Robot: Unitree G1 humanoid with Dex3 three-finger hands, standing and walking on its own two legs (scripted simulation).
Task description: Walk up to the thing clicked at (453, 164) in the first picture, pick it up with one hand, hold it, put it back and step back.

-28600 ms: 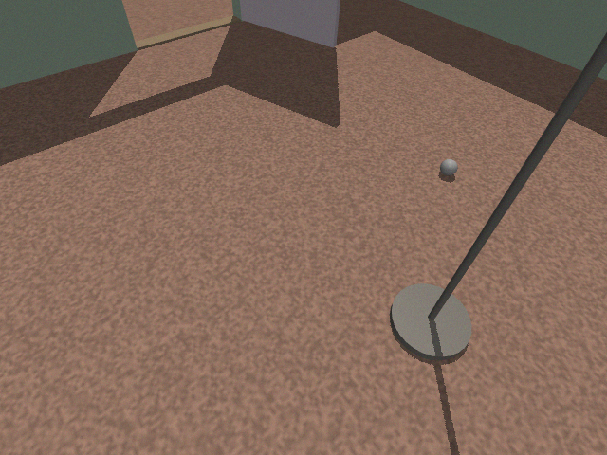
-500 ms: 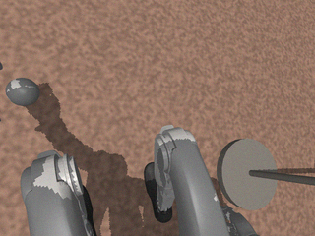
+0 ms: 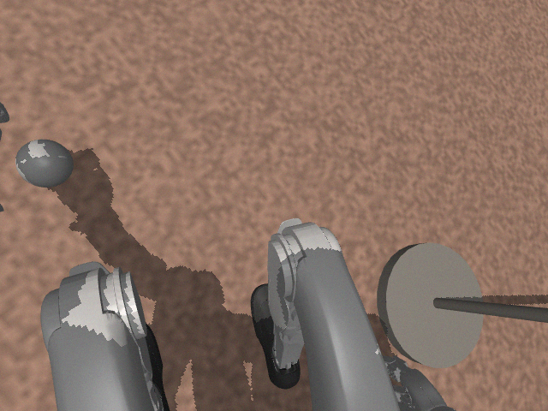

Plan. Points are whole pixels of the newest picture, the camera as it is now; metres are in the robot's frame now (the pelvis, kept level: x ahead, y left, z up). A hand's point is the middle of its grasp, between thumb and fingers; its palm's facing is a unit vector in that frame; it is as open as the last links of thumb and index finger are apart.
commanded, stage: rise first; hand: left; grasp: from above
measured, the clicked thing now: (45, 163) +0.51 +0.27 -0.29
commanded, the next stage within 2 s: approach in 0.32 s
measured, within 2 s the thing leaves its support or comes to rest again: neither
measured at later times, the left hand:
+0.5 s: hand out of the picture +0.46 +0.31 -0.16, palm faces -0.46 -0.06 -0.88, open 13.9 cm
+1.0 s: hand (20, 140) +0.51 +0.27 -0.17, palm faces -0.43 -0.06 -0.90, open 14.0 cm
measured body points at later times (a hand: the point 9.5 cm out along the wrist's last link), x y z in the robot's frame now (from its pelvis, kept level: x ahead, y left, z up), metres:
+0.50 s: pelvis +0.00 +0.00 +0.00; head +0.24 +0.08 +0.37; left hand +0.48 +0.31 -0.11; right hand +0.04 -0.27 -0.09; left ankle +0.08 +0.13 -0.30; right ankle +0.10 -0.12 -0.30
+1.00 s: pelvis +0.00 +0.00 +0.00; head +0.26 +0.05 +0.36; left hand +0.53 +0.27 -0.12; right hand +0.01 -0.26 -0.10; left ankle +0.08 +0.13 -0.30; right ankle +0.10 -0.12 -0.30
